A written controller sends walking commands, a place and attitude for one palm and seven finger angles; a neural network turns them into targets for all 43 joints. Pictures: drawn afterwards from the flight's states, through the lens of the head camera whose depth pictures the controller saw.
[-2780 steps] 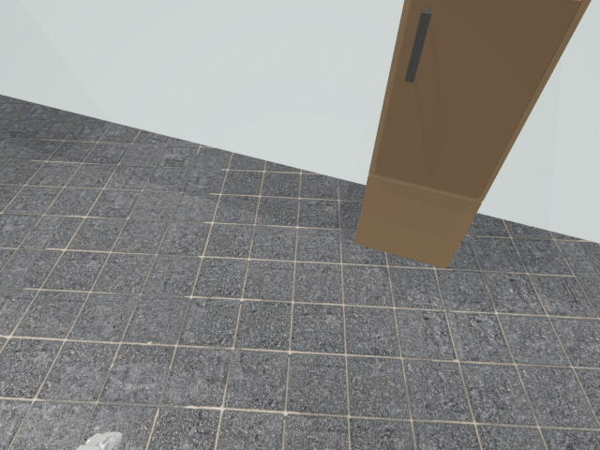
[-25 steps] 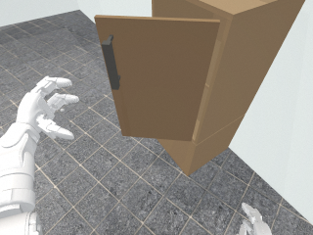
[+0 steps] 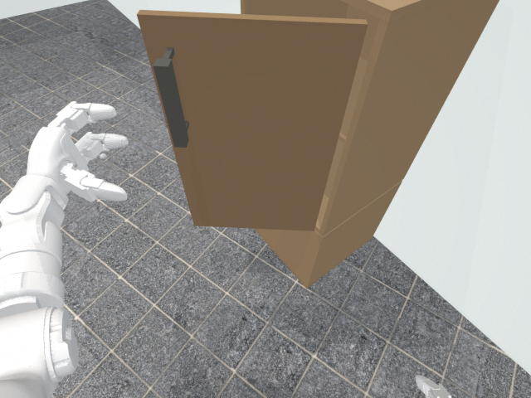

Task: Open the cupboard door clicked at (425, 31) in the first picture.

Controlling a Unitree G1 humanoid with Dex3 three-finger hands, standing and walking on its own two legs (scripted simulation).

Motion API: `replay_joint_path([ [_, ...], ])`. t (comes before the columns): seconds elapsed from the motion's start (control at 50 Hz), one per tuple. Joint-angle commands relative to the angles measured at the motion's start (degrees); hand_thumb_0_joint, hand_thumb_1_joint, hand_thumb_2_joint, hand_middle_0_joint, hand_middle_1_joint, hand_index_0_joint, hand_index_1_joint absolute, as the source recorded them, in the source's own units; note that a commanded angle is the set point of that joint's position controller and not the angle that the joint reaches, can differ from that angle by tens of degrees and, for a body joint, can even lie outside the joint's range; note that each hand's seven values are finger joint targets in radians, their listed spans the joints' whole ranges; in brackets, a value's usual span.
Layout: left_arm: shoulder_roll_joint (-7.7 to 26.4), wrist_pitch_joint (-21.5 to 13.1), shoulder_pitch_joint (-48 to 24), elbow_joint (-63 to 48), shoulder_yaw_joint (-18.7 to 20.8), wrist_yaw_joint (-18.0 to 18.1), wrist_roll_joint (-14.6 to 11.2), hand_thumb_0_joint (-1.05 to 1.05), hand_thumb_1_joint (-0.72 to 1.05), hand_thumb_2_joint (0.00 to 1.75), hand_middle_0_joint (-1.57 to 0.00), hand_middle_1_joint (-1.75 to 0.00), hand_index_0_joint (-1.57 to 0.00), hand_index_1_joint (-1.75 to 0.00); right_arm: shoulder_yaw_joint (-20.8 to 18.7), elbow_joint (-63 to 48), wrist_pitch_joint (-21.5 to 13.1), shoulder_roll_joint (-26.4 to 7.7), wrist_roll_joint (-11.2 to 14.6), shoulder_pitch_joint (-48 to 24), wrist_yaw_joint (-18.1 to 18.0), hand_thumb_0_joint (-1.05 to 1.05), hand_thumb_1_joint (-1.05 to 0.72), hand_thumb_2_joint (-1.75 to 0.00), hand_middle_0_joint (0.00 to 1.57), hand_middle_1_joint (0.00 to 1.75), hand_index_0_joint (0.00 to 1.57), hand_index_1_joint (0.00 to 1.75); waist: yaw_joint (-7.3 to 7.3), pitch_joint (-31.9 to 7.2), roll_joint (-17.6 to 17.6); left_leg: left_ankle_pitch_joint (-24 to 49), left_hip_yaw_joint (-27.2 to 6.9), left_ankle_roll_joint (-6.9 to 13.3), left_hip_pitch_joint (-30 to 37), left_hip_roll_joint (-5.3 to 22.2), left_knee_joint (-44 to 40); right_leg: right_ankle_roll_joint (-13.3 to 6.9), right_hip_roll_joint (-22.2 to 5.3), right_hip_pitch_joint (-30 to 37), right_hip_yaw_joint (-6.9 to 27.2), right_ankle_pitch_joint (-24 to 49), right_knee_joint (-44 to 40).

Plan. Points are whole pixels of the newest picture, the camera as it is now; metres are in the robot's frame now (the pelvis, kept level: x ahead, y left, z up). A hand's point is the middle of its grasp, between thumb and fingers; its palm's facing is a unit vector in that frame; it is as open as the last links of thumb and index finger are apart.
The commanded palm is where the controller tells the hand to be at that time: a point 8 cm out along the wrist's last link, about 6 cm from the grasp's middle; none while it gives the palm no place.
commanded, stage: move the hooked fingers beside the handle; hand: left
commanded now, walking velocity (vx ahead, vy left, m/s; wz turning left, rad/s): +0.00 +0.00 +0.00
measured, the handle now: (175, 100) +0.59 +0.18 +0.12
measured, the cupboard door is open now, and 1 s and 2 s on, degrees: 50 50 50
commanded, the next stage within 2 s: none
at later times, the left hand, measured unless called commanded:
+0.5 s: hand (121, 119) +0.50 +0.24 +0.15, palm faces -0.02 -1.00 +0.02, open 13.9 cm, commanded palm +0.49 +0.30 +0.13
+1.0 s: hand (120, 108) +0.55 +0.27 +0.13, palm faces -0.04 -1.00 +0.03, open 13.9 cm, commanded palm +0.53 +0.31 +0.13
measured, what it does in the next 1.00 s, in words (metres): stands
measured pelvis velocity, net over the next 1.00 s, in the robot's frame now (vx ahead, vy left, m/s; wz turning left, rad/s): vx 0.03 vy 0.02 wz -0.06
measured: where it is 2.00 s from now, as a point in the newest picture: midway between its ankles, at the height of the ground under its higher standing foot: outside the picture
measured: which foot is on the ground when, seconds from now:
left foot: down 0.00-1.00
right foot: down 0.00-1.00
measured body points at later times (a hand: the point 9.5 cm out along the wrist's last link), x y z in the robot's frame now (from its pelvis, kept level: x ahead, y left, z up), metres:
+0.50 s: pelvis +0.00 -0.01 -0.01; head +0.09 +0.01 +0.43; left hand +0.49 +0.30 +0.15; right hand -0.02 -0.29 -0.12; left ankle +0.02 +0.10 -0.73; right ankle -0.02 -0.11 -0.73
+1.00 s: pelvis +0.03 +0.02 -0.02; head +0.15 +0.04 +0.42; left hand +0.55 +0.32 +0.13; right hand -0.03 -0.25 -0.11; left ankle +0.02 +0.10 -0.73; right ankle -0.02 -0.11 -0.73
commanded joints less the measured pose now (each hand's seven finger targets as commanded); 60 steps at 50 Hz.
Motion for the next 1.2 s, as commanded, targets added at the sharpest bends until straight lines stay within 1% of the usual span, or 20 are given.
replay_joint_path([
  [0.0, 16.3, -6.42, -28.31, -10.28, 2.76, 0.03, -0.86, 0.0, -0.5, 0.3, -0.3, -1.2, -0.3, -1.2, -4.1, -5.31, -1.32, -9.44, -0.17, 3.03, -0.58, 0.0, -0.9, -0.9, 0.2, 0.3, 0.2, 0.3, -1.21, -20.73, 5.63, 16.91, -5.26, -0.1, 18.78, 0.02, -1.85, -1.16, 1.94, -3.45, 1.84, 16.44, -2.68],
  [0.04, 16.16, -6.74, -29.55, -7.01, 2.52, -0.04, -0.75, 0.0, -0.5, 0.3, -0.3, -1.2, -0.3, -1.2, -4.02, -4.92, -0.76, -9.48, -0.23, 3.65, -0.37, 0.0, -0.9, -0.9, 0.2, 0.3, 0.2, 0.3, -1.71, -19.81, 3.92, 15.93, -5.08, 0.06, 17.2, 0.03, -1.58, -0.91, 1.92, -4.04, 1.88, 16.34, -2.52],
  [0.1, 21.06, -6.33, -30.14, 1.77, 5.59, -0.15, -0.04, 0.0, -0.5, 0.3, -0.3, -1.2, -0.3, -1.2, -3.92, -4.38, 0.66, -10.24, -0.05, 4.82, -0.4, 0.0, -0.9, -0.9, 0.2, 0.3, 0.2, 0.3, -1.97, -15.97, -1.1, 12.04, -3.8, 0.9, 9.66, -0.24, -1.35, -0.4, 1.69, -2.93, 2.5, 16.18, -2.34],
  [0.16, 22.87, -6.87, -34.55, 4.28, 4.81, -0.34, 1.93, 0.0, -0.5, 0.3, -0.3, -1.2, -0.3, -1.2, -3.87, -4.6, 1.53, -10.34, -0.22, 5.7, -0.33, 0.0, -0.9, -0.9, 0.2, 0.3, 0.2, 0.3, -2.64, -16.15, 3.02, 10.77, -3.56, 0.97, 8.12, -0.47, -0.8, -0.3, 1.44, -4.24, 3.12, 15.3, -1.83],
  [0.22, 25.9, -9.62, -38.03, 3.11, 5.83, -0.46, 2.89, 0.0, -0.5, 0.3, -0.3, -1.2, -0.3, -1.2, -4.07, -4.59, 2.32, -10.44, -0.42, 6.99, -0.25, 0.0, -0.9, -0.9, 0.2, 0.3, 0.2, 0.3, -3.1, -20.77, 5.18, 12.64, -3.55, 0.94, 9.34, -0.39, 0.67, -0.22, 1.7, -3.88, 3.68, 16.75, -0.95],
  [0.28, 24.77, -11.83, -42.27, 4.45, 4.45, -1.25, 2.25, 0.0, -0.5, 0.3, -0.3, -1.2, -0.3, -1.2, -4.29, -3.52, 2.9, -10.58, -0.53, 8.64, -0.46, 0.0, -0.9, -0.9, 0.2, 0.3, 0.2, 0.3, -5.35, -21.32, 4.12, 13.14, -3.8, 1.19, 10.27, 0.06, 1.85, -0.04, 2.22, -6.11, 3.59, 16.24, -0.81],
  [0.36, 27.7, -10.3, -45.56, 11.01, 4.48, -3.06, 2.71, 0.0, -0.5, 0.3, -0.3, -1.2, -0.3, -1.2, -4.17, -1.97, 3.7, -11.69, -0.41, 10.4, -0.83, 0.0, -0.9, -0.9, 0.2, 0.3, 0.2, 0.3, -6.87, -19.66, 4.15, 8.65, -3.89, 1.46, 6.13, 0.05, 2.02, 0.42, 1.97, -7.82, 4.16, 13.37, -1.29],
  [0.38, 29.8, -10.23, -46.01, 11.08, 6.16, -3.04, 2.88, 0.0, -0.5, 0.3, -0.3, -1.2, -0.3, -1.2, -4.25, -1.99, 3.87, -11.72, -0.56, 11.07, -0.95, 0.0, -0.9, -0.9, 0.2, 0.3, 0.2, 0.3, -6.24, -21.15, 4.39, 10.12, -3.88, 1.57, 6.11, -0.12, 2.55, 0.19, 2.0, -6.63, 4.19, 14.55, -0.75],
  [0.5, 33.88, -9.74, -48.32, 14.07, 7.2, -2.71, 5.13, 0.0, -0.5, 0.3, -0.3, -1.2, -0.3, -1.2, -4.21, -1.85, 5.36, -12.05, -1.11, 13.96, -0.83, 0.0, -0.9, -0.9, 0.2, 0.3, 0.2, 0.3, -7.21, -23.44, 6.2, 12.54, -4.14, 1.49, 5.46, 0.24, 4.06, 0.62, 2.3, -8.79, 4.08, 15.8, 0.0],
  [0.52, 32.71, -9.61, -48.24, 15.21, 6.15, -2.81, 5.29, 0.0, -0.5, 0.3, -0.3, -1.2, -0.3, -1.2, -4.13, -1.95, 5.51, -12.0, -1.15, 14.22, -0.69, 0.0, -0.9, -0.9, 0.2, 0.3, 0.2, 0.3, -7.66, -22.96, 5.93, 12.01, -3.96, 1.51, 4.99, 0.25, 4.2, 0.71, 2.44, -9.41, 3.97, 15.29, -0.03],
  [0.56, 36.73, -9.5, -48.7, 16.63, 8.75, -2.72, 5.84, 0.0, -0.5, 0.3, -0.3, -1.2, -0.3, -1.2, -4.16, -2.04, 6.06, -12.48, -1.37, 15.31, -0.72, 0.0, -0.9, -0.9, 0.2, 0.3, 0.2, 0.3, -7.57, -23.42, 4.76, 12.08, -3.91, 1.61, 3.17, 0.33, 4.67, 0.83, 2.54, -8.56, 4.21, 15.93, 0.33],
  [0.64, 37.48, -9.7, -51.2, 15.98, 8.11, -2.88, 7.33, 0.0, -0.5, 0.3, -0.3, -1.2, -0.3, -1.2, -4.2, -2.03, 7.17, -12.45, -1.79, 16.96, -0.61, 0.0, -0.9, -0.9, 0.2, 0.3, 0.2, 0.3, -8.09, -25.98, 9.64, 16.68, -4.23, 1.22, 6.54, 0.62, 5.76, 0.61, 2.86, -11.16, 3.56, 17.87, 1.16],
  [0.72, 38.12, -9.2, -52.83, 17.82, 7.92, -3.03, 7.88, 0.0, -0.5, 0.3, -0.3, -1.2, -0.3, -1.2, -4.09, -1.85, 8.13, -12.67, -2.13, 18.4, -0.51, 0.0, -0.9, -0.9, 0.2, 0.3, 0.2, 0.3, -9.27, -25.24, 9.3, 17.68, -4.75, 1.13, 6.83, 1.16, 6.61, 0.65, 3.32, -13.57, 3.11, 17.19, 1.26],
  [0.74, 38.57, -9.06, -51.71, 17.39, 8.62, -3.18, 7.86, 0.0, -0.5, 0.3, -0.3, -1.2, -0.3, -1.2, -4.24, -2.05, 8.33, -12.67, -2.22, 18.75, -0.41, 0.0, -0.9, -0.9, 0.2, 0.3, 0.2, 0.3, -8.68, -26.42, 10.08, 19.06, -4.88, 1.03, 7.56, 1.19, 6.78, 0.49, 3.4, -13.42, 3.0, 17.95, 1.57],
  [0.82, 36.41, -9.35, -47.25, 12.94, 9.05, -4.28, 7.07, 0.0, -0.5, 0.3, -0.3, -1.2, -0.3, -1.2, -4.8, -2.73, 9.25, -12.25, -2.78, 19.64, 0.4, 0.0, -0.9, -0.9, 0.2, 0.3, 0.2, 0.3, -6.71, -33.29, 14.07, 31.14, -5.13, 0.05, 14.79, 1.72, 7.91, 0.15, 3.96, -13.15, 2.08, 23.69, 2.93],
  [0.84, 35.0, -9.02, -46.47, 13.55, 8.45, -4.49, 6.73, 0.0, -0.5, 0.3, -0.3, -1.2, -0.3, -1.2, -4.92, -2.43, 9.55, -12.15, -2.81, 19.74, 0.57, 0.0, -0.9, -0.9, 0.2, 0.3, 0.2, 0.3, -7.22, -31.5, 12.12, 32.0, -5.16, 0.08, 14.6, 2.01, 8.23, 0.25, 4.14, -13.92, 1.78, 23.97, 2.79],
  [0.88, 35.74, -8.89, -44.14, 12.68, 10.16, -4.77, 5.72, 0.0, -0.5, 0.3, -0.3, -1.2, -0.3, -1.2, -5.01, -2.96, 10.13, -12.24, -2.84, 19.83, 0.87, 0.0, -0.9, -0.9, 0.2, 0.3, 0.2, 0.3, -6.21, -30.12, 10.55, 33.48, -5.27, 0.19, 13.81, 2.03, 7.93, 0.07, 4.38, -12.77, 1.41, 24.48, 2.79],
  [1.0, 32.18, -9.09, -44.95, 5.15, 8.9, -3.16, 5.17, 0.0, -0.5, 0.3, -0.3, -1.2, -0.3, -1.2, -5.59, -3.68, 10.99, -11.64, -2.98, 18.67, 1.86, 0.0, -0.9, -0.9, 0.2, 0.3, 0.2, 0.3, -6.12, -30.52, 14.95, 39.1, -6.48, -0.98, 19.48, 2.88, 8.15, -0.02, 4.62, -16.52, 0.93, 22.2, 2.6],
  [1.1, 26.99, -9.55, -46.38, 2.72, 6.81, -1.2, 4.28, 0.0, -0.5, 0.3, -0.3, -1.2, -0.3, -1.2, -5.78, -3.15, 10.63, -11.0, -3.06, 17.36, 2.45, 0.0, -0.9, -0.9, 0.2, 0.3, 0.2, 0.3, -6.62, -30.26, 15.29, 39.8, -7.59, -1.65, 22.11, 3.25, 8.11, -0.17, 4.7, -17.91, 0.63, 20.15, 2.41],
  [1.18, 23.55, -7.85, -44.48, 9.28, 4.45, 0.18, 4.63, 0.0, -0.5, 0.3, -0.3, -1.2, -0.3, -1.2, -5.36, -3.11, 10.39, -10.91, -2.71, 16.76, 2.2, 0.0, -0.9, -0.9, 0.2, 0.3, 0.2, 0.3, -7.27, -24.04, 9.21, 31.27, -7.23, -0.72, 15.74, 2.68, 6.83, -0.22, 4.23, -17.08, 0.3, 17.92, 2.17],
])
